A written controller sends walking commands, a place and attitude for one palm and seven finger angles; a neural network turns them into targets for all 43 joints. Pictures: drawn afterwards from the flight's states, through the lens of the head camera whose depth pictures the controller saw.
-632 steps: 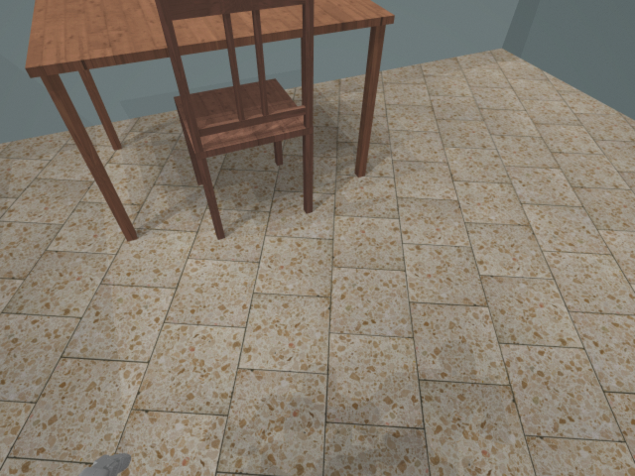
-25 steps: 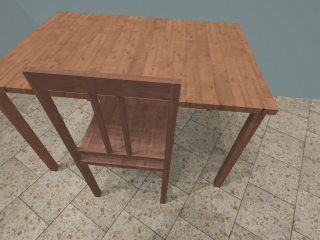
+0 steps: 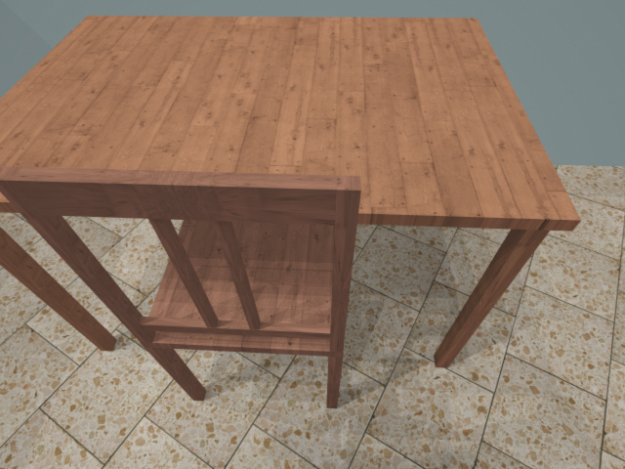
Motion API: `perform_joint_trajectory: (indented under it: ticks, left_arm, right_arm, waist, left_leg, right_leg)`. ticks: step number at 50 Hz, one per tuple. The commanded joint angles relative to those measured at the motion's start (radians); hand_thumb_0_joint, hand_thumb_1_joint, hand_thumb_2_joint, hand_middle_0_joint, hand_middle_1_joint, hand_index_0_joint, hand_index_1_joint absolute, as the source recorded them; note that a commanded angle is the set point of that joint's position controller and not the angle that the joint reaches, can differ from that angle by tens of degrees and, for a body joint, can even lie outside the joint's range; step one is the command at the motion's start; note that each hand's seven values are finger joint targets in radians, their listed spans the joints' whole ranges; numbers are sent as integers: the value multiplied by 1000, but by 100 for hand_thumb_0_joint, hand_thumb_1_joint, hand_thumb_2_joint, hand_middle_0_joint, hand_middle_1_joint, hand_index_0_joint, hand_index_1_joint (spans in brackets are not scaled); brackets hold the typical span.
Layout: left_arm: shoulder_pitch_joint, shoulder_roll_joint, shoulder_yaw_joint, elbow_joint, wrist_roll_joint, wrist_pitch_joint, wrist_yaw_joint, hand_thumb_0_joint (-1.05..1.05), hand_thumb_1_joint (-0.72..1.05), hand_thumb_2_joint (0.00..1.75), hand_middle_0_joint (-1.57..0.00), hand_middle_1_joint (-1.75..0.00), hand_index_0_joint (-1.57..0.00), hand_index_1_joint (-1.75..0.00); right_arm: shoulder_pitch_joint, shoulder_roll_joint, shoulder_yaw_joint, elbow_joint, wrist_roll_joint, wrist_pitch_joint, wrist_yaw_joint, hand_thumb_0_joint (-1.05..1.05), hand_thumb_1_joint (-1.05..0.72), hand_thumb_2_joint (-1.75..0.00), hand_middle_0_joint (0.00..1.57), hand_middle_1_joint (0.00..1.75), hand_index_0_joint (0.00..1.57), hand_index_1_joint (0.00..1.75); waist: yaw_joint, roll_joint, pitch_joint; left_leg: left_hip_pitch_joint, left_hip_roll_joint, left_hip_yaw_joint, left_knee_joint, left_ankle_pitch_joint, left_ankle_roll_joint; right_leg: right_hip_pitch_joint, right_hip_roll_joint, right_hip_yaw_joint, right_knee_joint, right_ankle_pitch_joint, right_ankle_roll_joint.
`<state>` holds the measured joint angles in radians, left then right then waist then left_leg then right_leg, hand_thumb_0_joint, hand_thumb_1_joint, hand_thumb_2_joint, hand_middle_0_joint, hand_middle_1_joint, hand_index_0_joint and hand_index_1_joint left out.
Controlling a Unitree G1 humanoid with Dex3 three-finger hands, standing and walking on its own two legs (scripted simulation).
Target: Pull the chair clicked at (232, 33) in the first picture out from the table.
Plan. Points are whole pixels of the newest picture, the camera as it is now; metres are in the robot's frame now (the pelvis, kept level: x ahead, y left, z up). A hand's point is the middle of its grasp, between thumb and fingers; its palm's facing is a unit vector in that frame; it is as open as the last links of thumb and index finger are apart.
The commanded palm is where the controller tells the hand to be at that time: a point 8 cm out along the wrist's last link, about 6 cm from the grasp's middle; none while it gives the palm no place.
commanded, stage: come to a stop and stand still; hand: left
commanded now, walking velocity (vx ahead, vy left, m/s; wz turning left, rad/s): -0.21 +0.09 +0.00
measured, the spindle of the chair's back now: (190, 279) +0.41 +0.22 -0.06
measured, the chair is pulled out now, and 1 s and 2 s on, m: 0.00 0.00 0.00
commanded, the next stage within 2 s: look again from close up in 0.70 s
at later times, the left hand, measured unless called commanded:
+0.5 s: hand out of the picture -0.02 +0.26 -0.17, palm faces -0.03 -0.97 -0.23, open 7.3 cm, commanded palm none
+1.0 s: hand out of the picture +0.05 +0.20 -0.15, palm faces -0.08 -0.97 -0.24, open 7.2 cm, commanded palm none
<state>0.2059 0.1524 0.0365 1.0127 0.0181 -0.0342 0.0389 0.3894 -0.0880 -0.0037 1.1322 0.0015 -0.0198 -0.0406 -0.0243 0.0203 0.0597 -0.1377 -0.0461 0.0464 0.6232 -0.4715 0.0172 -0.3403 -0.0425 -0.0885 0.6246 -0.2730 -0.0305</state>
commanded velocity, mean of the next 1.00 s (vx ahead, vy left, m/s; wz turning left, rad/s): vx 0.01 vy -0.05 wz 0.00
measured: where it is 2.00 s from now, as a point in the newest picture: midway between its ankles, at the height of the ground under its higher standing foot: outside the picture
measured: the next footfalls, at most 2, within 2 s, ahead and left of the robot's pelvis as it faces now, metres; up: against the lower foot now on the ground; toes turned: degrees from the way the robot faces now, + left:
left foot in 0.22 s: +0.03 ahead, +0.14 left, +0.00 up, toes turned -1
right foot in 0.66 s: +0.02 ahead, -0.02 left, +0.00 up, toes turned -3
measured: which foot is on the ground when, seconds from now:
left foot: up 0.00-0.20, down 0.22-1.00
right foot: down 0.00-0.36, up 0.38-0.64, down 0.66-1.00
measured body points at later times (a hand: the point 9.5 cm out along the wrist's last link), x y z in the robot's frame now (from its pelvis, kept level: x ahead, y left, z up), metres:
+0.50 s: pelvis -0.02 +0.07 +0.00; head -0.04 +0.07 +0.45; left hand -0.02 +0.32 -0.15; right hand +0.03 -0.17 -0.13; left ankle -0.01 +0.14 -0.73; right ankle -0.02 -0.06 -0.69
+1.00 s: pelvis +0.00 +0.03 +0.01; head +0.00 +0.01 +0.46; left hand +0.06 +0.26 -0.13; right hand -0.03 -0.18 -0.16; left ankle -0.01 +0.14 -0.73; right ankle -0.03 -0.04 -0.73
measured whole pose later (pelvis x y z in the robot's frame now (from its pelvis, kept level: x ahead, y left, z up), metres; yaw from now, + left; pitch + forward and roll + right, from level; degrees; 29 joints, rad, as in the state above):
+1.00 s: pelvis +0.00 +0.03 +0.01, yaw -5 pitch +0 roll +1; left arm 0.25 0.17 -0.01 1.05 0.01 -0.02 0.04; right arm 0.31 -0.14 0.01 1.11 -0.01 -0.02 -0.02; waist -0.02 0.02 0.00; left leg -0.18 0.01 0.11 0.43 -0.25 0.01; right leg -0.19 0.05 -0.04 0.47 -0.28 -0.08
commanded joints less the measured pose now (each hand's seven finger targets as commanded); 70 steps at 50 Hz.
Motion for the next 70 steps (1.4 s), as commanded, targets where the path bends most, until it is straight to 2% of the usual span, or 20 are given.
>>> perform_joint_trajectory:
  ticks: [1,4,6,9,10,11,12,13,14,16,18,19,22,28,32,35,38,44,55,70]
  left_arm:
    - [154,142,30,2,7,7,24,0,90,90,-20,-30,-20,-30]
    - [100,158,42,-26,10,17,24,0,90,90,-20,-30,-20,-30]
    - [62,169,53,-47,13,27,18,0,90,90,-20,-30,-20,-30]
    - [9,163,52,-71,11,45,8,0,90,90,-20,-30,-20,-30]
    - [2,134,45,-80,8,52,5,0,90,90,-20,-30,-20,-30]
    - [25,79,33,-87,2,59,2,0,90,90,-20,-30,-20,-30]
    - [125,139,11,-24,-10,39,30,0,90,90,-20,-30,-20,-30]
    - [191,160,8,-17,-3,35,22,0,90,90,-20,-30,-20,-30]
    - [136,161,4,-34,10,40,11,0,90,90,-20,-30,-20,-30]
    - [75,161,-6,-55,21,49,1,0,90,90,-20,-30,-20,-30]
    - [84,126,-4,-74,28,72,-9,0,90,90,-20,-30,-20,-30]
    - [130,109,-1,-68,33,76,-14,0,90,90,-20,-30,-20,-30]
    - [168,103,9,-70,28,72,-24,0,90,90,-20,-30,-20,-30]
    - [135,96,8,-102,18,62,-36,0,90,90,-20,-30,-20,-30]
    - [186,80,1,-77,15,39,-26,0,90,90,-20,-30,-20,-30]
    - [165,118,-13,-63,9,25,-15,0,90,90,-20,-30,-20,-30]
    - [115,109,-20,-53,0,18,-11,0,90,90,-20,-30,-20,-30]
    - [148,103,-31,-1,-7,5,1,0,90,90,-20,-30,-20,-30]
    - [128,113,-34,21,-9,-6,12,0,90,90,-20,-30,-20,-30]
    - [169,108,-39,50,-10,-9,16,0,90,90,-20,-30,-20,-30]
  right_arm:
    - [25,-63,-38,-49,-2,24,-12,0,-90,-90,20,30,20,30]
    - [18,-52,-43,-52,-5,36,-1,0,-90,-90,20,30,20,30]
    - [21,-52,-49,-64,-10,43,5,0,-90,-90,20,30,20,30]
    - [56,-68,-51,-68,-12,31,12,0,-90,-90,20,30,20,30]
    - [56,-95,-52,-71,-13,20,12,0,-90,-90,20,30,20,30]
    - [17,-154,-58,-93,-22,6,12,0,-90,-90,20,30,20,30]
    - [-160,-278,-80,-182,-7,17,17,0,-90,-90,20,30,20,30]
    - [-302,-247,-54,-238,-10,13,27,0,-90,-90,20,30,20,30]
    - [-253,-158,-40,-257,-19,7,28,0,-90,-90,20,30,20,30]
    - [-143,-203,-47,-240,-31,20,28,0,-90,-90,20,30,20,30]
    - [-109,-284,-68,-247,-38,21,27,0,-90,-90,20,30,20,30]
    - [-142,-311,-75,-257,-34,22,19,0,-90,-90,20,30,20,30]
    - [-127,-295,-69,-260,-33,19,12,0,-90,-90,20,30,20,30]
    - [-63,-270,-70,-231,-35,7,0,0,-90,-90,20,30,20,30]
    - [-62,-250,-59,-207,-23,1,4,0,-90,-90,20,30,20,30]
    - [-66,-176,-33,-191,-14,-11,14,0,-90,-90,20,30,20,30]
    - [-40,-168,-25,-137,-18,-5,15,0,-90,-90,20,30,20,30]
    - [-51,-151,-8,-84,-14,-18,14,0,-90,-90,20,30,20,30]
    - [-34,-135,-6,-27,-10,-6,12,0,-90,-90,20,30,20,30]
    - [-32,-130,-1,-11,-7,-1,8,0,-90,-90,20,30,20,30]
  waist:
    - [58,-223,-50]
    - [39,-141,-80]
    - [24,-168,-92]
    - [-12,-169,-90]
    - [-16,-83,-81]
    - [3,142,-58]
    - [38,246,-185]
    - [107,190,-124]
    - [58,112,-60]
    - [-2,-6,57]
    - [-14,157,114]
    - [12,164,136]
    - [22,46,84]
    - [-3,68,-4]
    - [22,-30,-111]
    - [-1,-96,-94]
    - [-9,-95,-46]
    - [23,7,-22]
    - [14,-74,-17]
    - [14,-48,1]
  left_leg:
    - [-208,57,-55,225,-147,-28]
    - [-186,45,-23,198,-56,-44]
    - [-128,39,4,138,41,-52]
    - [44,37,34,-125,241,-46]
    - [64,76,-11,-216,268,-31]
    - [7,235,-221,-338,332,31]
    - [-88,262,-36,-101,522,31]
    - [-214,193,-61,-98,287,20]
    - [-234,109,-57,-153,30,-13]
    - [-236,118,-96,-206,-121,-6]
    - [-344,268,-276,-453,-327,50]
    - [-380,310,-331,-479,-315,83]
    - [-246,307,-286,-430,-128,110]
    - [-47,336,-265,-351,243,151]
    - [-78,260,-178,-223,337,86]
    - [-107,117,-56,-184,227,20]
    - [-48,127,-61,-220,242,17]
    - [-55,148,-69,-254,390,18]
    - [-27,134,-41,-259,343,1]
    - [-10,132,-28,-268,302,-5]
  right_leg:
    - [192,-336,296,-153,1006,-246]
    - [143,-299,261,-170,828,-225]
    - [75,-275,241,-185,617,-195]
    - [-64,-198,207,-147,247,-104]
    - [-80,-132,163,-73,126,-60]
    - [-116,-16,89,45,-90,0]
    - [84,-47,90,68,-60,-11]
    - [155,-55,91,-93,26,-4]
    - [67,-89,181,-158,-127,-28]
    - [-83,-48,170,-179,-300,-29]
    - [-58,66,16,89,-156,15]
    - [-62,60,28,198,-116,17]
    - [-155,33,79,295,-102,19]
    - [-143,15,84,100,-154,13]
    - [80,17,112,-191,57,-3]
    - [91,-91,250,-224,140,-65]
    - [21,-58,223,-239,37,-60]
    - [116,-51,200,-223,234,-33]
    - [168,-76,217,-286,363,4]
    - [164,-74,231,-350,316,29]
